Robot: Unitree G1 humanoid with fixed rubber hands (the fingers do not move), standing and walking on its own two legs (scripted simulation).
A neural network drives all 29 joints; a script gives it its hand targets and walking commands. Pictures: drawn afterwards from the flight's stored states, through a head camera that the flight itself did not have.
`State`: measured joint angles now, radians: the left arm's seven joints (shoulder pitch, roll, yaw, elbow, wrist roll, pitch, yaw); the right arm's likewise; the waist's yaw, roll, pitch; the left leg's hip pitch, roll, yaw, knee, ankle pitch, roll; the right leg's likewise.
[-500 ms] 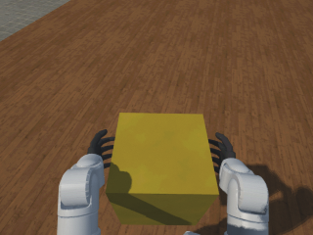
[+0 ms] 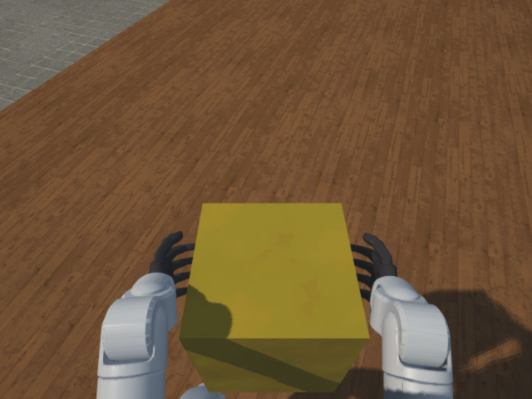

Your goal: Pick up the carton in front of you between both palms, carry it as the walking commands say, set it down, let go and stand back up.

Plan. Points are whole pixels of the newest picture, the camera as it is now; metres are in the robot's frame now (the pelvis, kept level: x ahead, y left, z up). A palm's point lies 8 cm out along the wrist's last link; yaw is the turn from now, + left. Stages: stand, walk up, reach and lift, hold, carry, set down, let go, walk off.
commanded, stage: carry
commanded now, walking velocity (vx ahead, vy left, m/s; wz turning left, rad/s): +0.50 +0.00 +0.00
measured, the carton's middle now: (271, 302) +0.27 +0.01 -0.03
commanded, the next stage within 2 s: none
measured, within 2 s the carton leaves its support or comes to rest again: neither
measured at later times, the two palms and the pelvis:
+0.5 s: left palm (191, 114) +0.61 +0.18 +0.08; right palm (341, 117) +0.59 -0.12 +0.09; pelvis +0.34 +0.04 +0.00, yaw -3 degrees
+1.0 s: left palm (227, 55) +0.89 +0.14 +0.07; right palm (343, 59) +0.89 -0.16 +0.06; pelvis +0.62 -0.01 -0.01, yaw -1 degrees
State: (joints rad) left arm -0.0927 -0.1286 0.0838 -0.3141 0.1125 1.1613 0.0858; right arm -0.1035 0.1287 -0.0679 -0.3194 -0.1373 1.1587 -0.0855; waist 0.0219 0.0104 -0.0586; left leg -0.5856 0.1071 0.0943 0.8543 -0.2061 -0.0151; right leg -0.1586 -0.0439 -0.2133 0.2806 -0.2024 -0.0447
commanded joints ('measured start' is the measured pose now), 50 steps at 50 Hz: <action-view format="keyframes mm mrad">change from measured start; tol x32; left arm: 1 -444 -954 -718 -124 -439 -14 -289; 50 -434 -924 -701 -179 -424 0 -275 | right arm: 1 -403 991 725 -89 403 -20 236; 50 -426 949 724 -174 422 5 233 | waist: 1 -4 -150 -212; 9 -25 -141 -190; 12 -49 375 -367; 33 -23 139 -136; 37 10 -296 -417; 50 -13 -157 -355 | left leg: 1 -40 -9 48 -183 88 -8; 10 520 -106 171 -415 64 44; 12 884 309 -591 -620 -42 242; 34 609 66 164 -327 647 27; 38 34 -89 -63 421 -330 -18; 50 357 -48 69 -447 193 -15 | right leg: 1 241 -215 135 -106 271 -79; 9 217 -168 -12 152 534 -6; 14 -515 -13 200 1045 -254 38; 31 -381 -25 12 213 176 35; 34 -25 66 -80 110 209 27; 36 479 -339 451 120 445 -144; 39 401 -354 378 86 866 -168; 50 152 -188 28 107 582 -35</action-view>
